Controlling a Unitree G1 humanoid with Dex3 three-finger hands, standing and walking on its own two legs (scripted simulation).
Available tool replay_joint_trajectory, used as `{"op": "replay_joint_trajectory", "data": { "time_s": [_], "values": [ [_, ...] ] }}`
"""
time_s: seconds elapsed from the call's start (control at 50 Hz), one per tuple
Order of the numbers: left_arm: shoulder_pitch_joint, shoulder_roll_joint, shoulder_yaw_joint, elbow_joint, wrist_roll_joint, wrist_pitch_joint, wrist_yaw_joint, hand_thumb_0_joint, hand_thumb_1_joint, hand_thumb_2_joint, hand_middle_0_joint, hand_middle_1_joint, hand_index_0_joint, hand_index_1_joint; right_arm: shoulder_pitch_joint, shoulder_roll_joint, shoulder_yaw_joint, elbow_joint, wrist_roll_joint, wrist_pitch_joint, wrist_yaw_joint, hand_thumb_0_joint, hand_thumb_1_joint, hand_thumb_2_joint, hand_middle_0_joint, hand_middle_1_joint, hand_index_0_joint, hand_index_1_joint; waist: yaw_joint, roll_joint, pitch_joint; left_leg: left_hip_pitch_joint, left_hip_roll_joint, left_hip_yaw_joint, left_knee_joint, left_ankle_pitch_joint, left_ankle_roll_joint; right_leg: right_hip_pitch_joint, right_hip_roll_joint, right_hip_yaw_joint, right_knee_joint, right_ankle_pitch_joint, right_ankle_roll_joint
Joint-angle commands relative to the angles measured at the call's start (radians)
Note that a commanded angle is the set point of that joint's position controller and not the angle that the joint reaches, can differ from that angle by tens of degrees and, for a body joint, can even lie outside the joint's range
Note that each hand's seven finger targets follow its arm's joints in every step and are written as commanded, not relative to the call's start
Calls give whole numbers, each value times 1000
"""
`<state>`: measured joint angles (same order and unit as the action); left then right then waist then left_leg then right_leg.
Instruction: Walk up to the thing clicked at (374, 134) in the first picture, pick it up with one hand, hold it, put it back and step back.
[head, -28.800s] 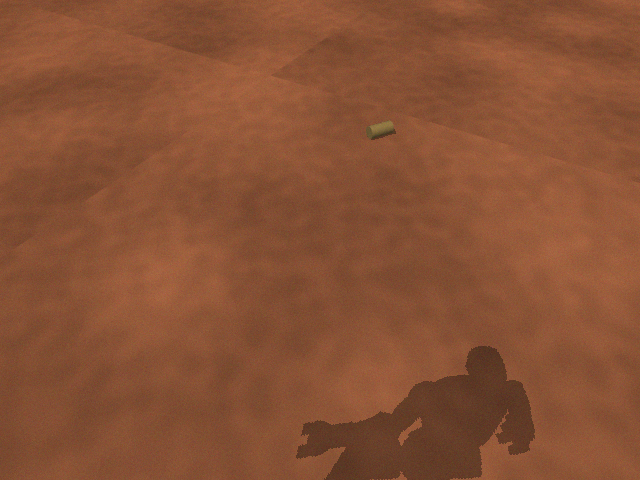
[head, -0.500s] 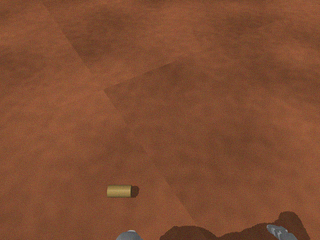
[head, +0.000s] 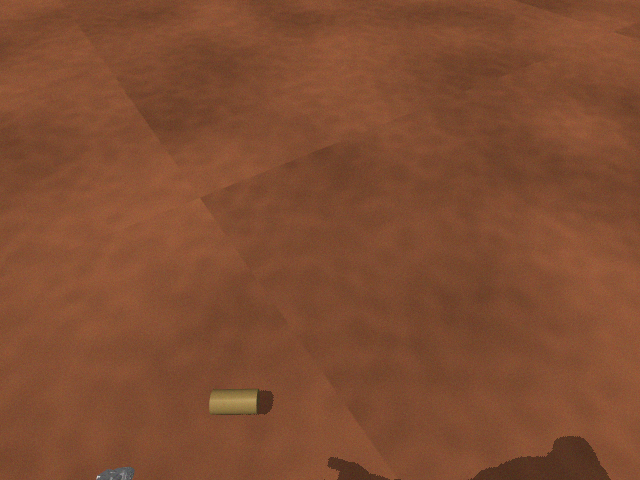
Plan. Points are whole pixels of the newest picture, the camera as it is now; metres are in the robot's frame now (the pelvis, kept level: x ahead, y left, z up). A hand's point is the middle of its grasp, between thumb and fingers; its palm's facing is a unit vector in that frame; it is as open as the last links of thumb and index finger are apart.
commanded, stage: stand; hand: left
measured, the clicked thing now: (235, 401) +0.47 +0.26 -0.74
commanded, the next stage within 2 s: walk up in 0.74 s
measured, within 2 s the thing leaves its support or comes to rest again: neither
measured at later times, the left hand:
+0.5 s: hand out of the picture +0.05 +0.26 -0.16, palm faces -0.01 -0.94 -0.33, open 7.4 cm
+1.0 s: hand out of the picture +0.05 +0.27 -0.17, palm faces +0.00 -0.91 -0.42, open 7.4 cm
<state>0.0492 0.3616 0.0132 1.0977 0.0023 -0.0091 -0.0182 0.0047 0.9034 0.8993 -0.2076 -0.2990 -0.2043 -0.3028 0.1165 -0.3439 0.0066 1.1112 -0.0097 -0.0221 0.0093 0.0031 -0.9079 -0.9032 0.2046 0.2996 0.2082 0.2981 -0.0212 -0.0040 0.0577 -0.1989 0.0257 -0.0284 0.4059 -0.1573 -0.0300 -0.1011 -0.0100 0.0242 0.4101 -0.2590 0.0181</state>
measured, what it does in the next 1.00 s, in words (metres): stands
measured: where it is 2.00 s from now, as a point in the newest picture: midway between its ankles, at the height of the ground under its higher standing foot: outside the picture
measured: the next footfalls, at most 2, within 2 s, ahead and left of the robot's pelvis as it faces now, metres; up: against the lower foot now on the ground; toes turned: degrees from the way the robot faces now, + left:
left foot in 1.32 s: -0.10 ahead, +0.13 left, +0.00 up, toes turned +2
right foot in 1.70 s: -0.28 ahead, -0.13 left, +0.00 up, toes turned +3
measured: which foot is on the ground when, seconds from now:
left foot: down 0.00-0.98, up 1.00-1.00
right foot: down 0.00-1.00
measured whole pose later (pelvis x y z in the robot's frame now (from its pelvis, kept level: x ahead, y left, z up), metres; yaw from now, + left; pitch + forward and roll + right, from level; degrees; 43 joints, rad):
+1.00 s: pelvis -0.05 -0.01 -0.02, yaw +0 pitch -1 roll +0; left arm 0.09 0.40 0.06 0.99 0.01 0.04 0.00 0.00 0.91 0.90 -0.21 -0.30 -0.20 -0.30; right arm 0.02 -0.40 -0.04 1.01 0.00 0.06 0.00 0.00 -0.91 -0.90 0.21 0.30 0.21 0.30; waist 0.00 0.02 0.15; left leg -0.42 0.02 -0.06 0.63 -0.20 -0.01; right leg -0.29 0.01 0.01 0.67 -0.38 -0.01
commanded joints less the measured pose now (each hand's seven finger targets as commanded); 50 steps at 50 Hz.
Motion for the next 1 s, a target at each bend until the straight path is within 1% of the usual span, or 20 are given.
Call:
{"op": "replay_joint_trajectory", "data": {
  "time_s": [0.0,0.02,0.22,0.4,0.48,0.54,0.56,0.68,0.7,0.72,0.74,0.78,0.8,0.86,0.88,0.9,0.92,0.94,0.96,0.98],
  "values": [
    [-20,208,36,-26,0,-24,17,0,900,900,-200,-300,-200,-300,-61,-221,-45,-50,6,-22,-13,0,-900,-900,200,300,200,300,20,10,-83,64,102,-97,-70,135,47,-14,-102,83,-103,148,-35],
    [-34,215,38,-25,0,-25,18,0,900,900,-200,-300,-200,-300,-53,-216,-44,-47,7,-21,-12,0,-900,-900,200,300,200,300,11,4,-79,56,99,-97,-82,122,42,-11,-100,81,-110,135,-34],
    [-21,219,36,-12,2,-28,19,0,900,900,-200,-300,-200,-300,-93,-215,-45,-39,6,-15,-11,0,-900,-900,200,300,200,300,12,5,-94,106,99,-79,-76,137,42,-29,-111,88,-143,162,-32],
    [21,213,36,2,8,-19,17,0,900,900,-200,-300,-200,-300,-102,-228,-50,-33,3,-7,-8,0,-900,-900,200,300,200,300,18,27,-37,45,102,-116,-141,-107,45,-76,-93,73,-152,-4,-36],
    [22,208,35,-6,8,-26,19,0,900,900,-200,-300,-200,-300,-95,-226,-50,-31,3,-12,-8,0,-900,-900,200,300,200,300,16,15,-88,86,99,-97,-95,58,51,-45,-110,84,-149,99,-35],
    [35,214,36,-7,4,-30,22,0,900,900,-200,-300,-200,-300,-92,-222,-48,-29,5,-12,-9,0,-900,-900,200,300,200,300,20,1,-99,100,98,-90,-78,139,53,-26,-111,79,-145,155,-31],
    [29,214,35,-6,4,-30,23,0,900,900,-200,-300,-200,-300,-85,-222,-46,-27,5,-11,-9,0,-900,-900,200,300,200,300,13,5,-84,88,94,-89,-83,126,50,-34,-110,79,-148,141,-29],
    [35,213,36,-7,3,-20,21,0,900,900,-200,-300,-200,-300,-72,-225,-43,-23,4,-7,-9,0,-900,-900,200,300,200,300,17,19,-55,50,90,-100,-118,17,47,-35,-106,73,-151,68,-35],
    [35,211,38,-8,6,-20,22,0,900,900,-200,-300,-200,-300,-79,-228,-46,-26,3,-8,-11,0,-900,-900,200,300,200,300,22,22,-72,54,97,-104,-111,36,51,-19,-108,69,-141,81,-34],
    [23,256,68,-28,-12,-3,32,0,900,900,-200,-300,-200,-300,-95,-285,-66,-21,11,10,-11,0,-900,-900,200,300,200,300,20,28,54,-8,88,-114,-27,293,68,-115,-91,61,-29,287,-40],
    [49,240,67,-44,-19,4,38,0,900,900,-200,-300,-200,-300,-79,-274,-65,-36,20,15,-14,0,-900,-900,200,300,200,300,22,38,11,16,102,-109,3,404,84,-106,-80,36,14,328,-41],
    [68,219,68,-71,-18,12,41,0,900,900,-200,-300,-200,-300,-53,-281,-76,-57,25,22,-14,0,-900,-900,200,300,200,300,17,65,-115,52,148,-131,15,509,136,-63,-41,2,131,305,-47],
    [69,210,67,-88,-17,21,40,0,900,900,-200,-300,-200,-300,-50,-301,-88,-76,22,29,-13,0,-900,-900,200,300,200,300,16,97,-152,48,172,-155,7,512,162,-62,-18,-10,196,254,-47],
    [124,194,72,-105,-7,43,37,0,900,900,-200,-300,-200,-300,-110,-318,-107,-136,11,46,-19,0,-900,-900,200,300,200,300,35,202,-175,-61,238,-220,-6,383,228,-64,23,-11,368,-66,-57],
    [149,190,76,-112,-5,48,36,0,900,900,-200,-300,-200,-300,-127,-319,-108,-158,5,52,-22,0,-900,-900,200,300,200,300,46,207,-182,-93,243,-219,14,340,240,-65,23,-5,389,-128,-67],
    [184,189,80,-110,-3,50,36,0,900,900,-200,-300,-200,-300,-147,-315,-109,-177,2,58,-23,0,-900,-900,200,300,200,300,62,203,-179,-126,233,-204,50,300,240,-60,12,1,378,-122,-73],
    [217,187,83,-111,0,47,37,0,900,900,-200,-300,-200,-300,-163,-298,-108,-193,1,64,-23,0,-900,-900,200,300,200,300,80,176,-170,-128,194,-184,122,254,214,-67,-11,11,292,-48,-88],
    [195,214,90,-129,7,40,38,0,900,900,-200,-300,-200,-300,-151,-268,-103,-204,7,70,-21,0,-900,-900,200,300,200,300,72,54,-141,-145,91,-144,236,162,159,-104,-80,96,143,102,-112],
    [162,275,106,-150,21,31,38,0,900,900,-200,-300,-200,-300,-153,-221,-91,-213,20,75,-22,0,-900,-900,200,300,200,300,67,-107,-68,-236,-69,-85,402,-73,86,-138,-219,268,-15,268,-151],
    [110,339,118,-195,25,25,39,0,900,900,-200,-300,-200,-300,-125,-190,-84,-225,13,80,-30,0,-900,-900,200,300,200,300,51,-202,-40,-278,-166,-81,609,-415,49,-183,-349,390,-52,470,-248]
  ]
}}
